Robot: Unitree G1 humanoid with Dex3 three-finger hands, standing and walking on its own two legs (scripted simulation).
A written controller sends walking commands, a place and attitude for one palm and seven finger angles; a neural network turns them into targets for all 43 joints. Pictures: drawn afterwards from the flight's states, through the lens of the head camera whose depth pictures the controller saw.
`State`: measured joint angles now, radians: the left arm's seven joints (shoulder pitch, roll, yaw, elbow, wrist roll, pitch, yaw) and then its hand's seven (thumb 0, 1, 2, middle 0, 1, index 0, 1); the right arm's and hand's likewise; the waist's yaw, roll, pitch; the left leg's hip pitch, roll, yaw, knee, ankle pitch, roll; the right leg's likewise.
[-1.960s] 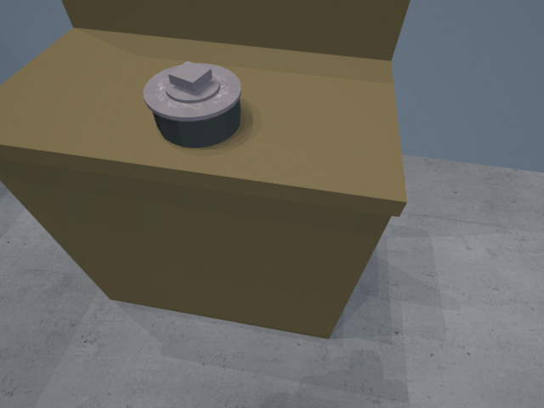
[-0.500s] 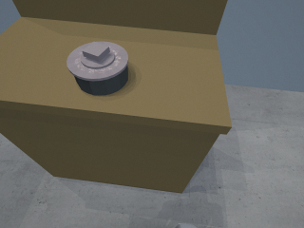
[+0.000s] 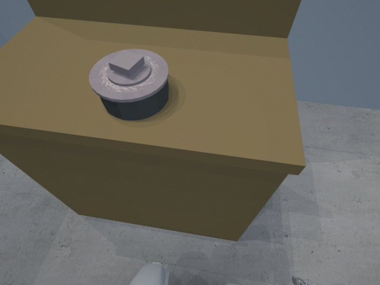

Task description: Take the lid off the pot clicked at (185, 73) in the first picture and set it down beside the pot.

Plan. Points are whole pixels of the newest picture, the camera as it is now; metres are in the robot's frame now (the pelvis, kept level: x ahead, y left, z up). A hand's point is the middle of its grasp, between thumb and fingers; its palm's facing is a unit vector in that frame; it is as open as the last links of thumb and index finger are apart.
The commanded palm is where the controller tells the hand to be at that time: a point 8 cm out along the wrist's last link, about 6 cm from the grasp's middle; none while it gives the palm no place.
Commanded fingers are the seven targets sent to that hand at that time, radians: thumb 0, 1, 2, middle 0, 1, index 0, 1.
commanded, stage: come to a stop and stand still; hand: left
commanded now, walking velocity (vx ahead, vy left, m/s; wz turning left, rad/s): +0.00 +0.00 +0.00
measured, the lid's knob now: (127, 63) +0.51 +0.18 +0.16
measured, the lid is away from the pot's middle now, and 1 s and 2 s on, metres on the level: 0.00 0.00 0.00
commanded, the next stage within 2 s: look again from close up in 0.64 s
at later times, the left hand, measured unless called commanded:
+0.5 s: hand out of the picture -0.02 +0.23 -0.16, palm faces +0.01 -0.97 -0.25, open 7.4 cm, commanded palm none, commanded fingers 0.00 0.90 0.90 -0.20 -0.30 -0.20 -0.30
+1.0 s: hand out of the picture -0.01 +0.23 -0.17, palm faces +0.00 -0.97 -0.26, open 7.4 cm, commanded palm none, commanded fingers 0.00 0.90 0.90 -0.20 -0.30 -0.20 -0.30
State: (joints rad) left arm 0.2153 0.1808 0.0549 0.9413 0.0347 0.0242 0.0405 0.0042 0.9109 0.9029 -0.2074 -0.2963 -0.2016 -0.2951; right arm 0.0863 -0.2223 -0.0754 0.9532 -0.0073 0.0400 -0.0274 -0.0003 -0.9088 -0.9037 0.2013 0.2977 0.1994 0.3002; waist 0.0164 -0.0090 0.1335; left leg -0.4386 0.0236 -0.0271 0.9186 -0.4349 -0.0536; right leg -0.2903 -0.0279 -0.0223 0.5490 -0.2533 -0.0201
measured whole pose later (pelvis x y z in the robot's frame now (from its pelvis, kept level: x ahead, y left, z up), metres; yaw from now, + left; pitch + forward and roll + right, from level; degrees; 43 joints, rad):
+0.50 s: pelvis -0.04 +0.04 +0.00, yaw +0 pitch +1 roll +1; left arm 0.27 0.17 0.02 1.02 0.01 0.02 0.03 0.01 0.91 0.90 -0.20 -0.30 -0.20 -0.29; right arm 0.22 -0.18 -0.03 1.03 -0.01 0.02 -0.03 0.00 -0.92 -0.90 0.21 0.30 0.20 0.30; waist -0.02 0.02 0.06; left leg -0.30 -0.03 0.05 0.46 -0.18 0.02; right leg -0.15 -0.01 0.00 0.48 -0.34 -0.01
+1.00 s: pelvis -0.04 +0.05 -0.01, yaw +0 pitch -1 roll +0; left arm 0.27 0.16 0.00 1.02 0.01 0.00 0.05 0.01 0.91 0.90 -0.20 -0.30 -0.20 -0.29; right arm 0.26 -0.18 -0.03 1.01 -0.02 0.02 -0.02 0.00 -0.91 -0.90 0.20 0.30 0.20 0.30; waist -0.03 0.06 0.06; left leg -0.33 -0.01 0.04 0.57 -0.23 0.04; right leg -0.16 0.01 -0.01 0.55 -0.38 -0.01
